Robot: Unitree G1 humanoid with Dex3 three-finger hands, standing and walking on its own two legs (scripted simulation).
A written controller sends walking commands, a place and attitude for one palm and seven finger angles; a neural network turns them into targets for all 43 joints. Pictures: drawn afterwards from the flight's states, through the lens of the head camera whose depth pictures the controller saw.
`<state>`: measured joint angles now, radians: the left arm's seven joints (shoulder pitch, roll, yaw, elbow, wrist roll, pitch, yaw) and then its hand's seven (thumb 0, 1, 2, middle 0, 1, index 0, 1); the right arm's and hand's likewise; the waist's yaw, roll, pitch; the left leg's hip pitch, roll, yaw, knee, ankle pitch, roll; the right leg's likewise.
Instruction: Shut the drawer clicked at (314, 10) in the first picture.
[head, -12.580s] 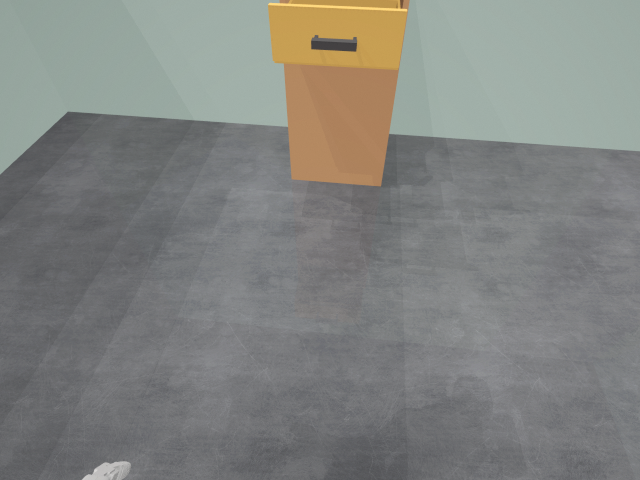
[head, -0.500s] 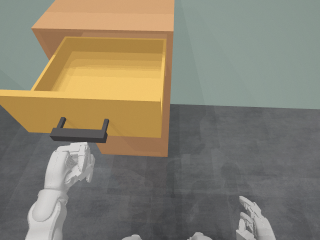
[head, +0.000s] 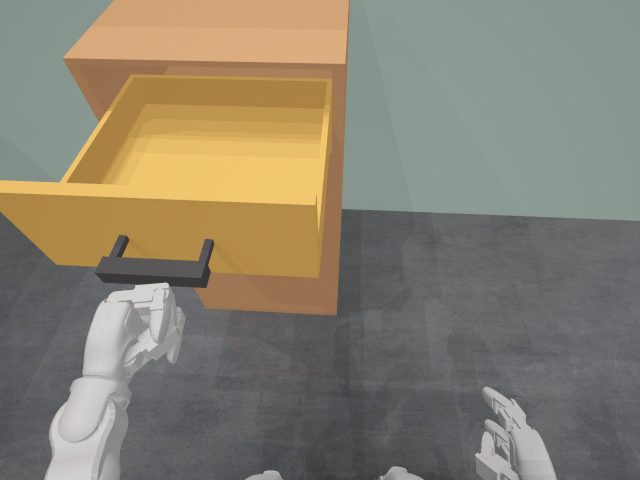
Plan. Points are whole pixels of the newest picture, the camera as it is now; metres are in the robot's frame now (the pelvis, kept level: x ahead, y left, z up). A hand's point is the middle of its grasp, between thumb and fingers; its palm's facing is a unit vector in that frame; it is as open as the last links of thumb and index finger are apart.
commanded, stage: push the drawer shut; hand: left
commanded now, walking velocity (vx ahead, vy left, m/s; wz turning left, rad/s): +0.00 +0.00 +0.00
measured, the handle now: (159, 258) +0.37 +0.23 +0.06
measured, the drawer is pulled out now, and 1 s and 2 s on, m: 0.28 0.18 0.06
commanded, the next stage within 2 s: none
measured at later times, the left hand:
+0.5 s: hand (181, 301) +0.31 +0.19 +0.05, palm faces -0.01 -1.00 -0.06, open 2.8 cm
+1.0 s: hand (197, 250) +0.39 +0.18 +0.05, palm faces -0.03 -1.00 -0.06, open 3.0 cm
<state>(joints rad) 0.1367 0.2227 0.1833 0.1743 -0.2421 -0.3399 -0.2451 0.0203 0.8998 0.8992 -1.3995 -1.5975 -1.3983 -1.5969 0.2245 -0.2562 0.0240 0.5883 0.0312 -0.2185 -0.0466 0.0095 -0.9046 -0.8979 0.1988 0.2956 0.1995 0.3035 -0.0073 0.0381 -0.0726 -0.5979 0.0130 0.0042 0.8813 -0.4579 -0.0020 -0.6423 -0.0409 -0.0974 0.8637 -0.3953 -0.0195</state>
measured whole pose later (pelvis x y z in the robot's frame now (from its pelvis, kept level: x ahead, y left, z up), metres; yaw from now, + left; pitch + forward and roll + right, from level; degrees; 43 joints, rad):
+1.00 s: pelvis -0.02 +0.00 +0.00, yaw -1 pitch +12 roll +0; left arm -0.52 0.34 0.27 0.86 -0.18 -0.41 -0.26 -0.02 0.83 0.97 -1.40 -1.60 -1.40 -1.60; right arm 0.30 -0.27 0.04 0.66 0.03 -0.10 -0.05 0.01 -0.91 -0.90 0.20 0.30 0.20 0.30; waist -0.06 0.02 -0.05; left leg -0.69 0.01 0.01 0.89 -0.42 0.00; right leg -0.73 -0.04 -0.09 0.86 -0.34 -0.02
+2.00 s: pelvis -0.02 +0.01 -0.02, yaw -2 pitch +21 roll -2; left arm -0.97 0.54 0.39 1.24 -0.07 -0.39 -0.25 -0.02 0.78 0.95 -1.40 -1.60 -1.40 -1.60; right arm 0.39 -0.28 0.05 0.65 -0.02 -0.01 -0.01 0.00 -0.91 -0.90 0.20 0.30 0.20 0.30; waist -0.18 0.02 -0.07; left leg -0.93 0.03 0.00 1.01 -0.46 0.02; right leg -0.95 -0.02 -0.09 0.93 -0.35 -0.01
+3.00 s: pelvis -0.03 +0.02 -0.04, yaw -2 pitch +28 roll -5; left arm -1.30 0.74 0.36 1.41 0.02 -0.29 -0.21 0.06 0.65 0.97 -1.40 -1.60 -1.40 -1.60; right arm 0.44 -0.28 0.10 0.66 -0.06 -0.01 0.00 0.00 -0.91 -0.90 0.20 0.30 0.20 0.30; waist -0.29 0.04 -0.07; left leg -1.11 0.04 -0.04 1.09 -0.46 0.02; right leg -1.09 -0.01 -0.13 0.94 -0.34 0.00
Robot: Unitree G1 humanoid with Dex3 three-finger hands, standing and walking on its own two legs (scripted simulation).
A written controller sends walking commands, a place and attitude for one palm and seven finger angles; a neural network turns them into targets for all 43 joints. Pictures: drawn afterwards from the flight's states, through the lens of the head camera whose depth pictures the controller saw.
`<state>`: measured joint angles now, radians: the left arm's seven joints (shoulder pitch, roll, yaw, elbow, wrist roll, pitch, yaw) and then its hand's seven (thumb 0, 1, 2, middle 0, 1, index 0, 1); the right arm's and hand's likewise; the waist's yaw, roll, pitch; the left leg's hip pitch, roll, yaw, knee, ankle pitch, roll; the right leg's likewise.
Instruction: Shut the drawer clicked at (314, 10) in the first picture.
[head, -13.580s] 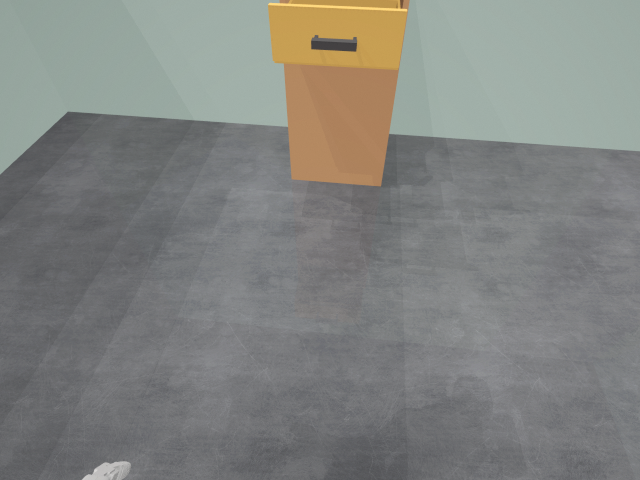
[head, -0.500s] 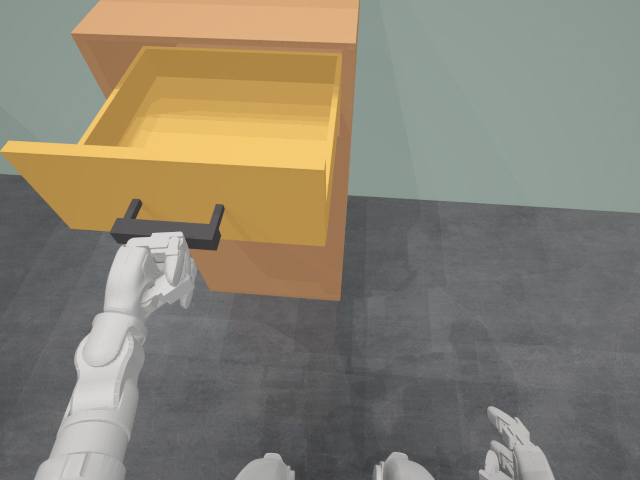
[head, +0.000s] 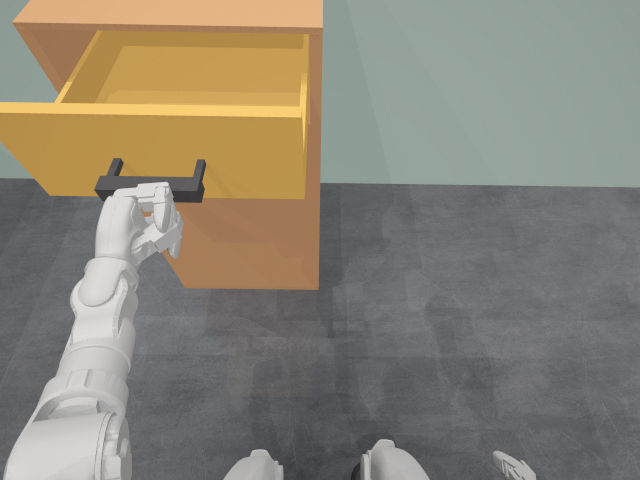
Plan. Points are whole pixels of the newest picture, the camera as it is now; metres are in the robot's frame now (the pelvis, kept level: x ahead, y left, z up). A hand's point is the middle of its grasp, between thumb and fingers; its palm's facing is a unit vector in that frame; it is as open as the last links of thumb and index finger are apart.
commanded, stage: push the drawer shut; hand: left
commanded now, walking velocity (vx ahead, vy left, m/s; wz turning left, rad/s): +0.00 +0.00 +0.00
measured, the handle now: (155, 177) +0.49 +0.23 +0.06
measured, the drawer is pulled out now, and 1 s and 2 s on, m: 0.18 0.06 0.00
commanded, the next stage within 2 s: pull the fist back off the drawer in 1.96 s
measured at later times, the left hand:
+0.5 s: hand (180, 191) +0.47 +0.19 +0.06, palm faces -0.03 -1.00 -0.04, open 2.9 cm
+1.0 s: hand (189, 158) +0.53 +0.19 +0.06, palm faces -0.02 -1.00 -0.03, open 2.9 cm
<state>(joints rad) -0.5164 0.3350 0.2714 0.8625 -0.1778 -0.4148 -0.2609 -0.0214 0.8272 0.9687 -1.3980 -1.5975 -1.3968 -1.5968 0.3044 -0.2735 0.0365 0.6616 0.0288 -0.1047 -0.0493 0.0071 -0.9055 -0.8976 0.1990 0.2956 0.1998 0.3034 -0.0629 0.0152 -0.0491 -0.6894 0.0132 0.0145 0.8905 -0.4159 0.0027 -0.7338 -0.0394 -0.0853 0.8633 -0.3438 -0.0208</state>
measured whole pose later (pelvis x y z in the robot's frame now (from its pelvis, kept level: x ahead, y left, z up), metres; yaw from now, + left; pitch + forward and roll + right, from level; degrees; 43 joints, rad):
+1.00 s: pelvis +0.00 +0.01 -0.02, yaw -1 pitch +21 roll -2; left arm -0.97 0.54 0.39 1.24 -0.07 -0.39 -0.25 -0.02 0.78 0.95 -1.40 -1.60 -1.40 -1.60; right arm 0.39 -0.28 0.05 0.65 -0.02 -0.01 -0.01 0.00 -0.91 -0.90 0.20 0.30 0.20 0.30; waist -0.18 0.02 -0.07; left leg -0.93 0.03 0.00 1.01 -0.46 0.02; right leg -0.95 -0.02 -0.09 0.93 -0.35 -0.01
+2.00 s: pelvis +0.00 +0.02 -0.03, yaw -1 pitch +28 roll -5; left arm -1.30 0.74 0.36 1.41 0.02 -0.29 -0.21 0.06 0.65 0.97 -1.40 -1.60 -1.40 -1.60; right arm 0.44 -0.28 0.10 0.66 -0.06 -0.01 0.00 0.00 -0.91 -0.90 0.20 0.30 0.20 0.30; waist -0.29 0.04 -0.07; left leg -1.11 0.04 -0.04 1.09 -0.46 0.02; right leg -1.09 -0.01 -0.13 0.94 -0.34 0.00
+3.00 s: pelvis +0.04 +0.02 -0.01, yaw -4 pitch +23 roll -3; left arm -0.85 0.53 0.47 1.03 -0.07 -0.34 -0.22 0.03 0.86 0.90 -1.40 -1.60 -1.39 -1.60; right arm 0.44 -0.27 0.03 0.58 -0.03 0.10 0.03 0.00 -0.91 -0.90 0.20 0.30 0.20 0.30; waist -0.20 0.05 -0.10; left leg -0.86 0.06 0.04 0.94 -0.49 0.02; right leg -0.89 0.01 -0.05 0.84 -0.35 0.01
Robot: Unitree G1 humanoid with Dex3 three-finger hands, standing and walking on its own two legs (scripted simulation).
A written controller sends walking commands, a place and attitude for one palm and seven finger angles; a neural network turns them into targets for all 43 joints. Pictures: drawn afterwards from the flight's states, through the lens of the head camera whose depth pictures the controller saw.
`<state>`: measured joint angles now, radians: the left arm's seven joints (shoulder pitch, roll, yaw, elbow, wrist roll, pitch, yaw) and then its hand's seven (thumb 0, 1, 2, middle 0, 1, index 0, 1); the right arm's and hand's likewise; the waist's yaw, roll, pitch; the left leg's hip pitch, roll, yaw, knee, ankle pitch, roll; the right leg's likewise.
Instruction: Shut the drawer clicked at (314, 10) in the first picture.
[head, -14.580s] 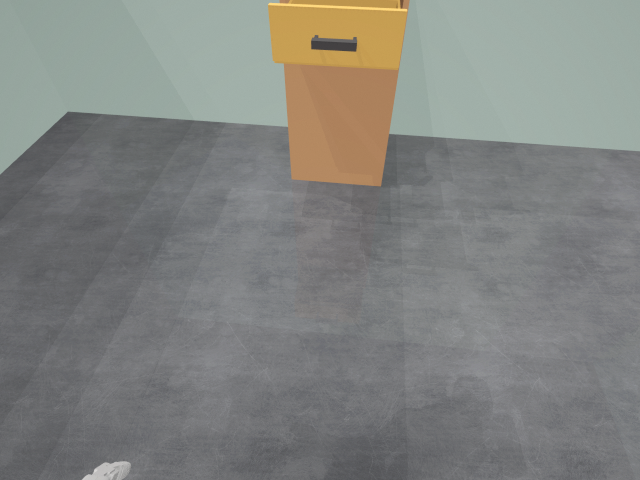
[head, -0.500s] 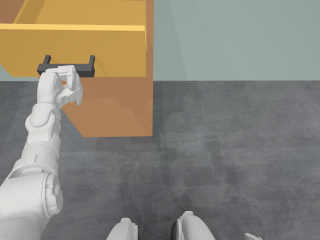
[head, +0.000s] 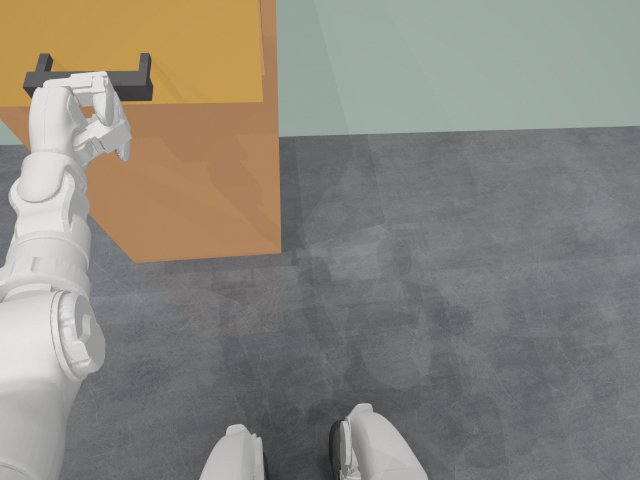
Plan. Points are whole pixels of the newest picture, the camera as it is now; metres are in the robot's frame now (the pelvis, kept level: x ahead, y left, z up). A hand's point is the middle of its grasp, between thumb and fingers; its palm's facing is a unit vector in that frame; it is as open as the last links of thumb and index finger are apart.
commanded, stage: push the drawer shut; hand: left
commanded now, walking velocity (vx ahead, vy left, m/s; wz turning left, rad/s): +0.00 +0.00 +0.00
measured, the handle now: (93, 74) +0.60 +0.23 +0.08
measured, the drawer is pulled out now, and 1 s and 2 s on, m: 0.06 0.00 0.00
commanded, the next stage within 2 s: pull the fist back off the drawer in 0.96 s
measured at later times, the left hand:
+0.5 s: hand (123, 85) +0.58 +0.19 +0.08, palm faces +0.01 -1.00 -0.03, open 3.1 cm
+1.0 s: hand (117, 79) +0.59 +0.20 +0.09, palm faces +0.02 -1.00 -0.04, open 3.3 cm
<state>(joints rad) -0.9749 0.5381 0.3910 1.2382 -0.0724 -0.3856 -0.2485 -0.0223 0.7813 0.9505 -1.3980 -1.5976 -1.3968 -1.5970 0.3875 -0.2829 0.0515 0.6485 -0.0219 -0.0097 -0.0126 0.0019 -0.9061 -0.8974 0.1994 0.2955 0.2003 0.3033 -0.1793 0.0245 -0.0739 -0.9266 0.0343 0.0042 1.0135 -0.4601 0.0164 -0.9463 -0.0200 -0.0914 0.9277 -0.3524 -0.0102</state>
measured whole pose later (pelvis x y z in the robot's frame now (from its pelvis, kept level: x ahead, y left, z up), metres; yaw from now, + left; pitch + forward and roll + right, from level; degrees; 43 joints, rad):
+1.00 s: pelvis -0.01 +0.01 -0.01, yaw +0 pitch +28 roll -5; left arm -1.30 0.74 0.36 1.41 0.02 -0.29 -0.21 0.06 0.65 0.97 -1.40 -1.60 -1.40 -1.60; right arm 0.44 -0.28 0.10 0.66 -0.06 -0.01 0.00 0.00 -0.91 -0.90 0.20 0.30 0.20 0.30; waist -0.29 0.04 -0.07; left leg -1.11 0.04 -0.04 1.09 -0.46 0.02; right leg -1.09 -0.01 -0.13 0.94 -0.34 0.00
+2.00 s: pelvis +0.04 +0.01 +0.01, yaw -3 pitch +23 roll -3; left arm -0.85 0.53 0.47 1.03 -0.07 -0.34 -0.22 0.03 0.86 0.90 -1.40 -1.60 -1.39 -1.60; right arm 0.44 -0.27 0.03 0.58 -0.03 0.10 0.03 0.00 -0.91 -0.90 0.20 0.30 0.20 0.30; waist -0.20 0.05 -0.10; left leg -0.86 0.06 0.04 0.94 -0.49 0.02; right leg -0.89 0.01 -0.05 0.84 -0.35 0.01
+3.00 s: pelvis +0.04 +0.00 +0.07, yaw +0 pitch -5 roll -1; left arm 0.42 0.31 0.25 -0.34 -0.06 -0.08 0.09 0.02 0.89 0.90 -1.40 -1.60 -1.40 -1.60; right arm 0.20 -0.23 0.03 0.62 0.00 -0.06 -0.06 0.01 -0.90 -0.90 0.20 0.30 0.20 0.30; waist 0.05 0.08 0.02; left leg -0.04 0.01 0.02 0.40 -0.27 0.01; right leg -0.10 -0.01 -0.07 0.38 -0.21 -0.01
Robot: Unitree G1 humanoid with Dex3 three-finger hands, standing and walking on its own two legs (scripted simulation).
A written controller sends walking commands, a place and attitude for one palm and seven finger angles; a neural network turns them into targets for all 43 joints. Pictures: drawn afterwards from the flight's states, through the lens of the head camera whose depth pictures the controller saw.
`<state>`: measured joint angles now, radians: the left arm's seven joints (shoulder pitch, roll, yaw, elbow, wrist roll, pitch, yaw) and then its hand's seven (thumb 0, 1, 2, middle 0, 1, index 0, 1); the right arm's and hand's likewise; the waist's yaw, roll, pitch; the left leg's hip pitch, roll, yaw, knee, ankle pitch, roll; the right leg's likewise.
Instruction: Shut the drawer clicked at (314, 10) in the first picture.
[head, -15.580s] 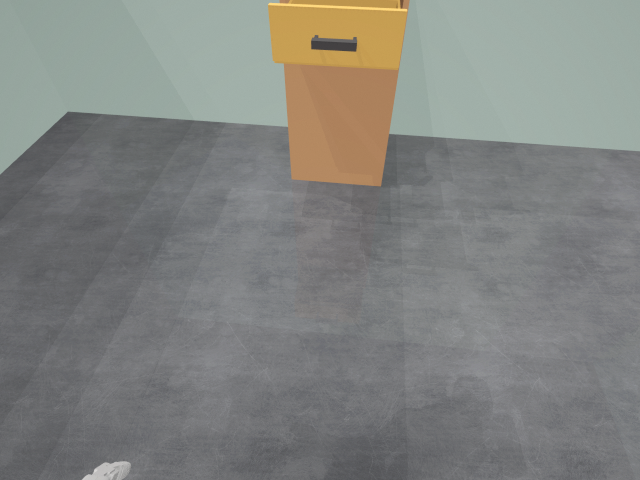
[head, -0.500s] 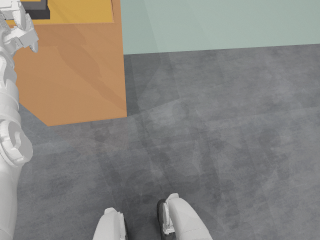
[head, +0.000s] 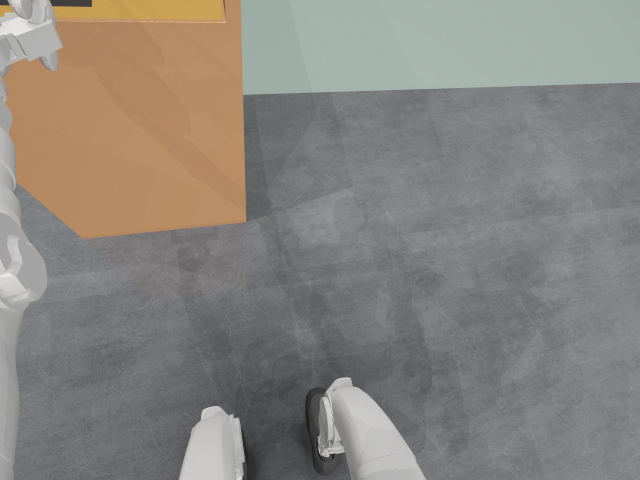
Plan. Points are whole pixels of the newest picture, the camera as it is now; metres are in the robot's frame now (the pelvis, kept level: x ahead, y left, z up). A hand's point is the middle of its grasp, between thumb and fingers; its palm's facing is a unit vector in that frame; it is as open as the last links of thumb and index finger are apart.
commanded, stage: pull the fist back off the drawer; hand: left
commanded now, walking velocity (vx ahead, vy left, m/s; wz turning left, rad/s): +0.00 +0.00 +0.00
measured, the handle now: out of the picture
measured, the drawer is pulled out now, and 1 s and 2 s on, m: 0.00 0.00 0.00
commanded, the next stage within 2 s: draw the hand back to the body in 0.76 s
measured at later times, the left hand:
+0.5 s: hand (47, 24) +0.59 +0.19 +0.10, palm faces +0.02 -1.00 -0.04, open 3.3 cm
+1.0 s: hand (50, 36) +0.57 +0.18 +0.11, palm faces +0.02 -1.00 -0.04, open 3.3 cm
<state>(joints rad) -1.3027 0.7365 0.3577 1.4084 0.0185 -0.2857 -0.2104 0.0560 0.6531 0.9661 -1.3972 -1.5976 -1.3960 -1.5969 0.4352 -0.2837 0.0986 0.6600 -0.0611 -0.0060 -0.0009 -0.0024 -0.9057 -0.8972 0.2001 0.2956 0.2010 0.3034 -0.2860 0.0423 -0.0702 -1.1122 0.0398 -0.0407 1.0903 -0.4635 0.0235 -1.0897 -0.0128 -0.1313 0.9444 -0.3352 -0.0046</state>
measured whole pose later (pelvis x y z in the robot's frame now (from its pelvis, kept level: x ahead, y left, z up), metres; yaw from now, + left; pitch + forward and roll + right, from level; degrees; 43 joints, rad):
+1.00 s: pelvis +0.05 +0.00 +0.03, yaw -3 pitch +23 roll -3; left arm -0.85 0.53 0.47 1.03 -0.07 -0.34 -0.22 0.03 0.86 0.90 -1.40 -1.60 -1.39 -1.60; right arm 0.44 -0.27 0.03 0.58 -0.03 0.10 0.03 0.00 -0.91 -0.90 0.20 0.30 0.20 0.30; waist -0.20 0.05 -0.10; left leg -0.86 0.06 0.04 0.94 -0.49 0.02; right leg -0.89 0.01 -0.05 0.84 -0.35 0.01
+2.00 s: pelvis +0.04 -0.01 +0.09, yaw +1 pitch -5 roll -1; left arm 0.42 0.31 0.25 -0.34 -0.06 -0.08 0.09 0.02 0.89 0.90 -1.40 -1.60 -1.40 -1.60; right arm 0.20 -0.23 0.03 0.62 0.00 -0.06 -0.06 0.01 -0.90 -0.90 0.20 0.30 0.20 0.30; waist 0.05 0.08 0.02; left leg -0.04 0.01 0.02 0.40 -0.27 0.01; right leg -0.10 -0.01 -0.07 0.38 -0.21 -0.01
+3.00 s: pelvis -0.02 +0.01 +0.07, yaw +1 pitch +1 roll +0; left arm 0.61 0.37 0.36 -0.55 -0.01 -0.22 0.13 0.02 0.89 0.90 -1.40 -1.60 -1.40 -1.60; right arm 0.18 -0.21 0.00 0.54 0.01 -0.05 -0.08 0.01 -0.90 -0.90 0.20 0.30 0.20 0.30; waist 0.01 0.02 0.03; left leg -0.34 -0.02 0.03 0.57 -0.25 0.04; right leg -0.37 -0.05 -0.05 0.51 -0.16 0.02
